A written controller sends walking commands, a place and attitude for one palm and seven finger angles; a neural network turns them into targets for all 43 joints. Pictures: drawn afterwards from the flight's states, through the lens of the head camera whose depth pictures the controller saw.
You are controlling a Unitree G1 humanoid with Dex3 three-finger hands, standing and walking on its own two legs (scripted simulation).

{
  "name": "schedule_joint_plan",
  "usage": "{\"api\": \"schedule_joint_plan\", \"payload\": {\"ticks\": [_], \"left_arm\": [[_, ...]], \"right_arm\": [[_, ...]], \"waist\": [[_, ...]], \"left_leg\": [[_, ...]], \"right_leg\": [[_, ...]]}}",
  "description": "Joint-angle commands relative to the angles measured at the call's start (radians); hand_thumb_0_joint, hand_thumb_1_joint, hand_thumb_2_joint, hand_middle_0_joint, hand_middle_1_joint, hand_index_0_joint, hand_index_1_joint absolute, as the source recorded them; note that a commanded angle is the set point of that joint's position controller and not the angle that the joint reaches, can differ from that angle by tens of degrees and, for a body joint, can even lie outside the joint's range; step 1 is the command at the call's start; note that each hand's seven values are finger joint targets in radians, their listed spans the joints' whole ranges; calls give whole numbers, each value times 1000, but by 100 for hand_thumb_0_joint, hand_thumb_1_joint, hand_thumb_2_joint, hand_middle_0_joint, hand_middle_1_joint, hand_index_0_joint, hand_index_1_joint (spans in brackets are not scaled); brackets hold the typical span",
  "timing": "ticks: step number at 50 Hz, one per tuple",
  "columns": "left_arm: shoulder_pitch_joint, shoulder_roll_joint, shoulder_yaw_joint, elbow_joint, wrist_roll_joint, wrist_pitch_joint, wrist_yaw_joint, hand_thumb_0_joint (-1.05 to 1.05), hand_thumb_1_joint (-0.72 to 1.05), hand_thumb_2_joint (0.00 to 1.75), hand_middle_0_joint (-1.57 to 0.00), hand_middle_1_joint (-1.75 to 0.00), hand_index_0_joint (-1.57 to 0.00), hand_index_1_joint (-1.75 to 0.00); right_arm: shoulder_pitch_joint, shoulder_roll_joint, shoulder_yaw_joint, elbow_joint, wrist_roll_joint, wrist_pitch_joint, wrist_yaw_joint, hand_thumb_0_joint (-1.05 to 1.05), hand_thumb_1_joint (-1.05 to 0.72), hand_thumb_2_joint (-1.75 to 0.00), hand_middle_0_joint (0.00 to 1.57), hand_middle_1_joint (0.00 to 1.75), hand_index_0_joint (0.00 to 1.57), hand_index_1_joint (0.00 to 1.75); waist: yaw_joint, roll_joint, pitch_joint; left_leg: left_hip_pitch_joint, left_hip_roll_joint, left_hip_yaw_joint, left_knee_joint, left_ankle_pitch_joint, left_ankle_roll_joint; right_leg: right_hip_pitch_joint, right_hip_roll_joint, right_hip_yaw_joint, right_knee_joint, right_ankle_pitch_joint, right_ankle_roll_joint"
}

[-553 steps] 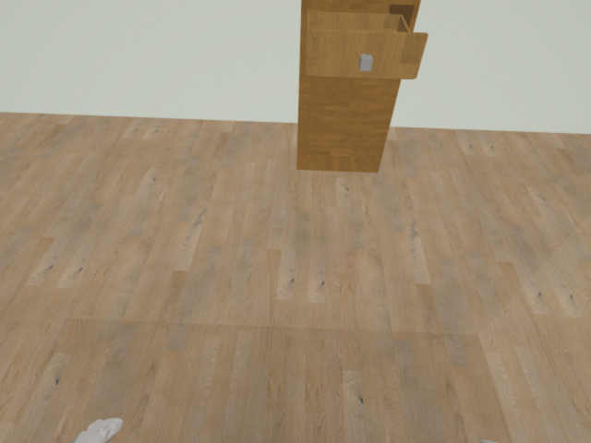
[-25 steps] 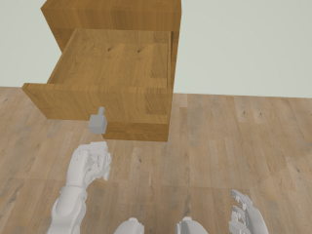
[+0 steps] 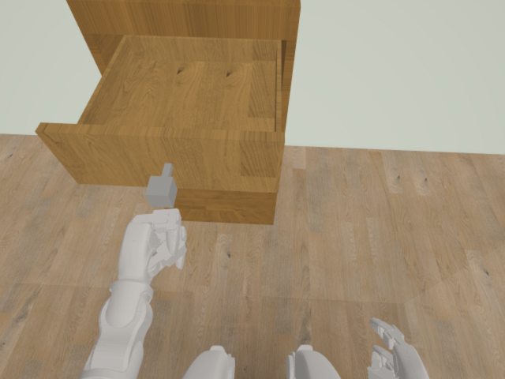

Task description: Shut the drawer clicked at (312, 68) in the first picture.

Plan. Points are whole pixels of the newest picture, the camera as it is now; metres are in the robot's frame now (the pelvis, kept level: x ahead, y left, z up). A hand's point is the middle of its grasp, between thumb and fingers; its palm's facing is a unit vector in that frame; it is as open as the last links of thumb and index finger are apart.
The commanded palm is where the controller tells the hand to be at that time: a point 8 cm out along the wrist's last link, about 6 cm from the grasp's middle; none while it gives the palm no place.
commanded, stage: bring the fist close to the handle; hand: left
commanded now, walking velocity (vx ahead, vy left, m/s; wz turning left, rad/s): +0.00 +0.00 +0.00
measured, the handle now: (164, 182) +0.41 +0.17 +0.05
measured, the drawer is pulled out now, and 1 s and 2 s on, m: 0.27 0.22 0.10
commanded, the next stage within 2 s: push the drawer shut in 0.08 s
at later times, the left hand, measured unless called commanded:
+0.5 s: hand (189, 229) +0.34 +0.12 +0.03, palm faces -0.06 -1.00 -0.04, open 3.3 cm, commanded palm +0.33 +0.18 +0.04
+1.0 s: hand (194, 201) +0.39 +0.12 +0.03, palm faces -0.03 -1.00 -0.06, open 3.5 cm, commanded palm +0.39 +0.18 +0.04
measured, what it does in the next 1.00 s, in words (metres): stands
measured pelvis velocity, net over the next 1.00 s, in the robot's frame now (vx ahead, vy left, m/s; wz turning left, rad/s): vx -0.01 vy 0.00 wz -0.01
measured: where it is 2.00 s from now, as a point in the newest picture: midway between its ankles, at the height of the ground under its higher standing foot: outside the picture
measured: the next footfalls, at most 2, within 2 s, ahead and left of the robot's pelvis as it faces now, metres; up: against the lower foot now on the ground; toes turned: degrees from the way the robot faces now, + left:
none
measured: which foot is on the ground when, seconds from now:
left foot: down 0.00-1.00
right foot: down 0.00-1.00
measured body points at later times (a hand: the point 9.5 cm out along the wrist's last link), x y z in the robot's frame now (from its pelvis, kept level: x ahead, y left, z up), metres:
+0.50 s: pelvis +0.00 +0.00 +0.00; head +0.10 +0.00 +0.44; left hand +0.34 +0.17 +0.03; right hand +0.15 -0.24 -0.10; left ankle +0.01 +0.09 -0.65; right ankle +0.03 -0.10 -0.65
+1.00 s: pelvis -0.01 +0.00 +0.00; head +0.09 +0.00 +0.44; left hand +0.39 +0.17 +0.03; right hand +0.09 -0.26 -0.12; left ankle +0.01 +0.09 -0.65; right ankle +0.03 -0.10 -0.65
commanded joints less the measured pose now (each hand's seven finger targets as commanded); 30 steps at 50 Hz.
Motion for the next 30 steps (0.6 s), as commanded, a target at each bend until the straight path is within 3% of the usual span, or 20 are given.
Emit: {"api": "schedule_joint_plan", "payload": {"ticks": [1,2,3,5,7,9,11,12,15,17,18,21,22,26,28,30], "left_arm": [[-200,86,27,-176,-4,-23,-33,0,90,90,-140,-160,-140,-160],[-208,123,66,-206,-11,-27,-27,0,90,90,-140,-160,-140,-160],[-200,127,84,-236,-19,-35,-21,0,90,90,-140,-160,-140,-160],[-229,128,101,-281,-36,-60,-5,0,90,90,-140,-160,-140,-160],[-208,131,107,-269,-38,-81,6,0,90,90,-140,-160,-140,-160],[-185,88,70,-227,-34,-90,5,0,90,90,-140,-160,-140,-160],[-219,63,26,-167,-21,-78,-10,0,90,90,-140,-160,-140,-160],[-222,67,20,-126,-14,-68,-22,0,90,90,-140,-160,-140,-160],[-271,65,8,-90,-11,-33,-50,0,90,90,-140,-160,-140,-160],[-328,115,57,-98,-19,-22,-48,0,90,90,-140,-160,-140,-160],[-345,138,92,-116,-22,-24,-41,0,90,90,-140,-160,-140,-160],[-414,143,120,-152,-37,-49,-11,0,90,90,-140,-160,-140,-160],[-418,172,147,-144,-35,-58,1,0,90,90,-140,-160,-140,-160],[-483,137,120,-80,-25,-83,13,0,90,90,-140,-160,-140,-160],[-543,157,129,-49,-15,-91,15,0,90,90,-140,-160,-140,-160],[-602,139,109,-23,-12,-95,18,0,90,90,-140,-160,-140,-160]], "right_arm": [[-28,-135,-62,-159,6,-36,-21,0,-90,-90,20,30,20,30],[-27,-135,-64,-161,4,-35,-25,0,-90,-90,20,30,20,30],[-28,-129,-63,-166,2,-35,-27,0,-90,-90,20,30,20,30],[-32,-118,-60,-159,-1,-42,-30,0,-90,-90,20,30,20,30],[-26,-118,-58,-146,-4,-46,-29,0,-90,-90,20,30,20,30],[-27,-116,-58,-135,-6,-49,-22,0,-90,-90,20,30,20,30],[-23,-126,-58,-125,-5,-46,-18,0,-90,-90,20,30,20,30],[-11,-132,-60,-119,-3,-43,-18,0,-90,-90,20,30,20,30],[-7,-141,-65,-124,3,-34,-19,0,-90,-90,20,30,20,30],[-1,-146,-65,-123,3,-28,-25,0,-90,-90,20,30,20,30],[1,-143,-68,-125,2,-26,-29,0,-90,-90,20,30,20,30],[-1,-130,-64,-115,-2,-31,-32,0,-90,-90,20,30,20,30],[6,-134,-62,-110,-6,-31,-34,0,-90,-90,20,30,20,30],[7,-128,-61,-86,-9,-30,-27,0,-90,-90,20,30,20,30],[12,-133,-61,-75,-10,-27,-30,0,-90,-90,20,30,20,30],[13,-134,-61,-64,-9,-26,-30,0,-90,-90,20,30,20,30]], "waist": [[-25,-40,-252],[-15,-31,-280],[-2,-21,-319],[-1,6,-345],[-6,-9,-334],[-21,-15,-299],[-45,-17,-261],[-55,-49,-231],[-54,-30,-245],[-47,-34,-275],[-33,-30,-322],[-26,-4,-377],[-22,-17,-378],[-46,-11,-354],[-56,-19,-341],[-69,9,-337]], "left_leg": [[121,14,-55,-187,177,-18],[128,14,-52,-182,196,-16],[141,11,-47,-183,223,-17],[165,12,-45,-177,263,-19],[163,17,-52,-171,290,-21],[154,19,-53,-167,284,-22],[136,21,-58,-161,252,-22],[120,22,-61,-160,247,-20],[129,19,-56,-164,239,-20],[126,17,-54,-164,241,-18],[141,16,-52,-164,271,-19],[171,16,-48,-157,315,-23],[162,18,-54,-156,332,-23],[148,19,-47,-146,317,-24],[140,21,-54,-147,296,-24],[153,21,-55,-148,272,-24]], "right_leg": [[209,-5,56,-176,127,5],[229,-4,61,-173,144,5],[264,-5,66,-171,175,5],[278,-4,65,-163,221,5],[271,0,58,-151,246,4],[240,0,52,-149,244,6],[195,0,48,-150,213,8],[188,1,48,-154,208,7],[185,-1,50,-162,206,8],[213,-1,56,-163,206,8],[239,-2,60,-156,237,7],[265,-2,63,-146,284,9],[267,1,59,-135,295,7],[241,0,63,-135,296,12],[221,2,61,-133,268,11],[192,1,59,-140,238,12]]}}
